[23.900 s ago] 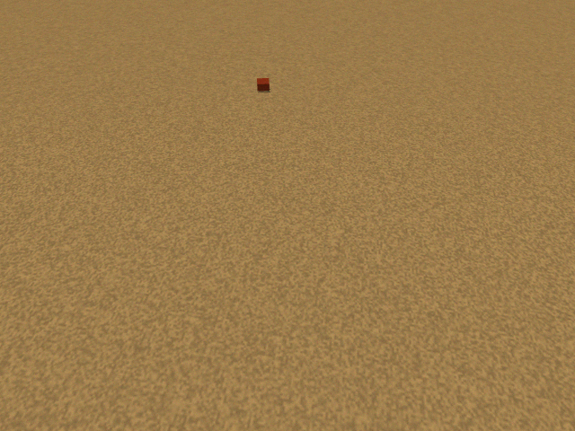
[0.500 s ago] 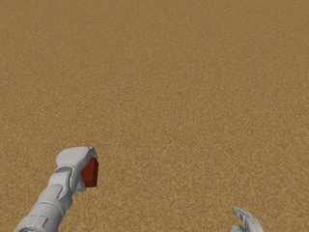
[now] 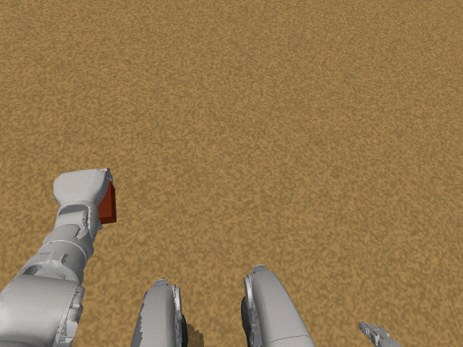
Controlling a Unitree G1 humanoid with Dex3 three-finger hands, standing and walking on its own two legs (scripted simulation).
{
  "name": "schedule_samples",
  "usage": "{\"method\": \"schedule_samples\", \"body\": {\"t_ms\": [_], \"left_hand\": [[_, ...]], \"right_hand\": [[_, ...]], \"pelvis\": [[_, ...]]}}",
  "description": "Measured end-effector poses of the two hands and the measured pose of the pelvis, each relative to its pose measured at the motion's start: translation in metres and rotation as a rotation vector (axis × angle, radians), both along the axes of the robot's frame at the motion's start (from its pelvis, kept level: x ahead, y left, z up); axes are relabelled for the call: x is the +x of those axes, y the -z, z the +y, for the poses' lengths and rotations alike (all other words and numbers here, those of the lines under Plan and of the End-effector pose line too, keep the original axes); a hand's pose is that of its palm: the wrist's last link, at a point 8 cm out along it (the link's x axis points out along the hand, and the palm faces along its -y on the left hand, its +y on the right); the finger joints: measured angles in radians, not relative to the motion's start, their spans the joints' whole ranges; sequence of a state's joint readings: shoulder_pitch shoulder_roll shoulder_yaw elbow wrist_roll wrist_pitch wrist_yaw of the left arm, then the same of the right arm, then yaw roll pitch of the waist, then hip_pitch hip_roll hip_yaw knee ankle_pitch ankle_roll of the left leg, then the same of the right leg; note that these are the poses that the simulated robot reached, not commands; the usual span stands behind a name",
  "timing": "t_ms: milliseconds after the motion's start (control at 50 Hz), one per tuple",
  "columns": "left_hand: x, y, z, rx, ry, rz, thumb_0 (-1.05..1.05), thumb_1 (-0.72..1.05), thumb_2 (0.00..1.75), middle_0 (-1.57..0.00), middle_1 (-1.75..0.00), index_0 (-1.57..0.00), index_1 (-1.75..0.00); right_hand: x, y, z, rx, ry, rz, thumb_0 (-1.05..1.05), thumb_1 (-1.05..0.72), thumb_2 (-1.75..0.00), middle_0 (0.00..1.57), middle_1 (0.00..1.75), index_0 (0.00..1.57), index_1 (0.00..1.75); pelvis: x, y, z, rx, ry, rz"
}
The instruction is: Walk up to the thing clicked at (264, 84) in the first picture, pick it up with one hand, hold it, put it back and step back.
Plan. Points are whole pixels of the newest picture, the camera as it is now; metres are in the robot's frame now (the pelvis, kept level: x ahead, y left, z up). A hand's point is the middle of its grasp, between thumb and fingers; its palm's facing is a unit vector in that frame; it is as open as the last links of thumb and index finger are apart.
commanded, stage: crouch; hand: left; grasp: from above
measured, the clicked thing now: (92, 204) +0.41 +0.24 -0.14
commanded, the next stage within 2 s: lower in 1.30 s
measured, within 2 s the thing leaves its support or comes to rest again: neither
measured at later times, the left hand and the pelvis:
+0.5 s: hand (115, 221) +0.43 +0.24 -0.33, palm faces -0.43 -0.04 -0.90, open 10.2 cm; pelvis -0.03 -0.01 -0.18, yaw +0 degrees
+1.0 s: hand (121, 223) +0.44 +0.25 -0.42, palm faces -0.45 -0.05 -0.89, open 10.2 cm; pelvis -0.03 -0.01 -0.25, yaw -2 degrees
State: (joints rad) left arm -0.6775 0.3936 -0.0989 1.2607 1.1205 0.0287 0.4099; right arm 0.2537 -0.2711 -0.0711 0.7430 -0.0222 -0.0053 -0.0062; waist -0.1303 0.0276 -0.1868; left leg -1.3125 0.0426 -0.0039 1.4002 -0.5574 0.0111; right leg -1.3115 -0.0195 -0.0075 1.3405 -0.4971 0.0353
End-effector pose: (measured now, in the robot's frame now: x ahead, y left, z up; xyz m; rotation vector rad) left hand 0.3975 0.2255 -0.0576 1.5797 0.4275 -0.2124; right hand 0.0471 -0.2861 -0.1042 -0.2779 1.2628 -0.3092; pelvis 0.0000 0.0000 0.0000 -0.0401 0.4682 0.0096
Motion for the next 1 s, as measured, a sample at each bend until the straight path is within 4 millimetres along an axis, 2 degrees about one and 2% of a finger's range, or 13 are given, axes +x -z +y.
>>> {"method": "schedule_samples", "body": {"t_ms": [100, 180, 300, 440, 520, 660, 1000], "left_hand": [[0.01, 0.051, 0.001, -0.01, -0.02, 0.011, -0.01, 0.02, 0.45, -0.63, -0.53, -0.69, -0.48], [0.013, 0.089, 0.003, -0.008, -0.021, 0.042, -0.01, 0.02, 0.45, -0.63, -0.53, -0.69, -0.48], [0.015, 0.147, 0.008, -0.035, -0.018, 0.078, -0.01, 0.01, 0.45, -0.64, -0.52, -0.7, -0.47], [0.026, 0.202, 0.012, -0.052, -0.001, 0.052, -0.01, 0.0, 0.46, -0.65, -0.51, -0.71, -0.46], [0.036, 0.222, 0.015, -0.05, -0.01, 0.033, -0.01, -0.01, 0.47, -0.66, -0.51, -0.72, -0.46], [0.047, 0.245, 0.02, -0.045, -0.035, 0.036, -0.01, -0.02, 0.47, -0.68, -0.5, -0.74, -0.45], [0.052, 0.302, 0.022, -0.058, -0.01, 0.064, -0.01, -0.03, 0.47, -0.68, -0.5, -0.74, -0.44]], "right_hand": [[-0.022, 0.052, 0.013, 0.026, 0.015, 0.06, 0.01, -0.88, -0.89, 0.2, 0.3, 0.2, 0.3], [-0.03, 0.089, 0.024, 0.057, 0.009, 0.081, 0.01, -0.88, -0.89, 0.2, 0.3, 0.21, 0.3], [-0.029, 0.135, 0.031, 0.078, -0.034, 0.088, 0.01, -0.88, -0.89, 0.2, 0.3, 0.21, 0.3], [-0.02, 0.17, 0.018, 0.051, -0.106, 0.107, 0.01, -0.88, -0.89, 0.2, 0.3, 0.21, 0.3], [-0.017, 0.183, 0.008, 0.031, -0.133, 0.118, 0.01, -0.89, -0.89, 0.2, 0.3, 0.21, 0.3], [-0.02, 0.198, -0.002, 0.017, -0.139, 0.132, 0.01, -0.89, -0.89, 0.2, 0.3, 0.21, 0.3], [-0.06, 0.241, 0.007, 0.061, -0.121, 0.231, 0.0, -0.9, -0.89, 0.2, 0.3, 0.21, 0.3]], "pelvis": [[-0.01, 0.044, 0.004, -0.008, -0.001, 0.07], [-0.017, 0.075, 0.005, -0.012, -0.004, 0.107], [-0.024, 0.12, 0.002, -0.019, -0.01, 0.156], [-0.027, 0.162, -0.003, -0.03, -0.018, 0.189], [-0.026, 0.18, -0.005, -0.035, -0.016, 0.197], [-0.027, 0.202, -0.007, -0.04, -0.008, 0.195], [-0.034, 0.25, -0.005, -0.053, 0.004, 0.172]]}}
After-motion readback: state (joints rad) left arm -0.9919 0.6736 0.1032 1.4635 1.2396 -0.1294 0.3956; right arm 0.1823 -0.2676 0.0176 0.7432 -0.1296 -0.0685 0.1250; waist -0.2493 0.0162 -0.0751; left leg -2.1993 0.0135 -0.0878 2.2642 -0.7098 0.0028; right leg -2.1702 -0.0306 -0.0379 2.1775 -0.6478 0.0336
